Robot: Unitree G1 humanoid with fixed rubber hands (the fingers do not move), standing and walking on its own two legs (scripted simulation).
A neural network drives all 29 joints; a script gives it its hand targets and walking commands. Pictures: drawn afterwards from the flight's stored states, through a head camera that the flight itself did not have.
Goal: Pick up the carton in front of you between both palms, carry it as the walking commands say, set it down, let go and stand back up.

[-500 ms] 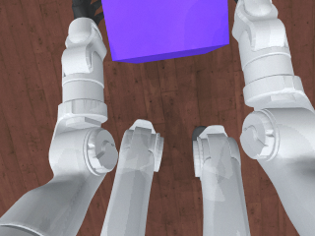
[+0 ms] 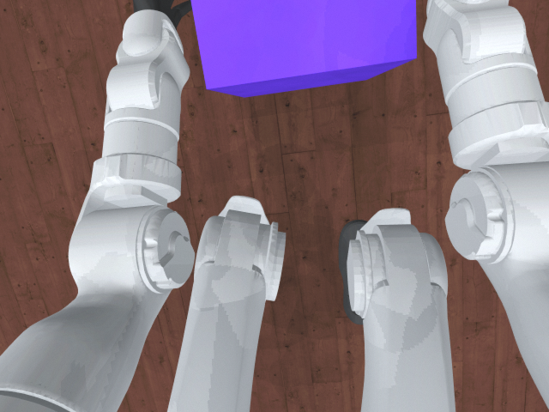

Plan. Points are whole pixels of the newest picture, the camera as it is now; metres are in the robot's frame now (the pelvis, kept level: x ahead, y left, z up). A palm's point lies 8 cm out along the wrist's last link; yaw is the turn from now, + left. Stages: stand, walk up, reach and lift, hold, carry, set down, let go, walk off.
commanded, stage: set down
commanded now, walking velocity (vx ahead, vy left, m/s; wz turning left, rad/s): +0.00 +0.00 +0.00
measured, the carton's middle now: (297, 1) +0.56 +0.03 -0.25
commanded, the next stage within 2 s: none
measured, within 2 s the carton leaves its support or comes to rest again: neither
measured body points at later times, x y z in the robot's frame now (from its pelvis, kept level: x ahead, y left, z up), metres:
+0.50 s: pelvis -0.01 -0.01 -0.01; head +0.36 +0.00 +0.23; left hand +0.53 +0.18 -0.18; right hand +0.58 -0.12 -0.18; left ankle +0.09 +0.12 -0.35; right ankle +0.09 -0.11 -0.35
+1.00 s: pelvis -0.01 -0.01 -0.02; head +0.38 +0.00 +0.20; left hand +0.52 +0.22 -0.22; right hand +0.57 -0.16 -0.22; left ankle +0.09 +0.12 -0.35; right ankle +0.09 -0.11 -0.35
